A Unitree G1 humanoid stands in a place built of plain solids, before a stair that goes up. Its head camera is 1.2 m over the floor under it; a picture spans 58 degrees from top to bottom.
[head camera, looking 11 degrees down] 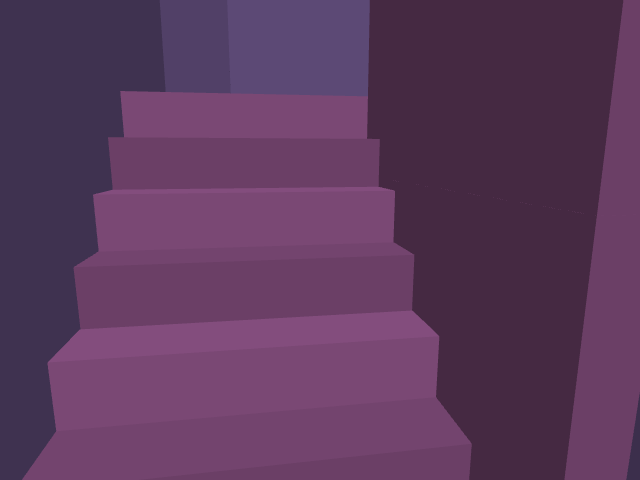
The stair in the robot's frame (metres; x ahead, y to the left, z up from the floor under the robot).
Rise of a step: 0.21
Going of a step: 0.24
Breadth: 1.15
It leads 9 degrees to the left of straight ahead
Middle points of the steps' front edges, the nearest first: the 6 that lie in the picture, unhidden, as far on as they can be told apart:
0.97 0.15 0.43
1.20 0.19 0.64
1.43 0.22 0.85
1.67 0.26 1.06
1.90 0.30 1.28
2.13 0.33 1.49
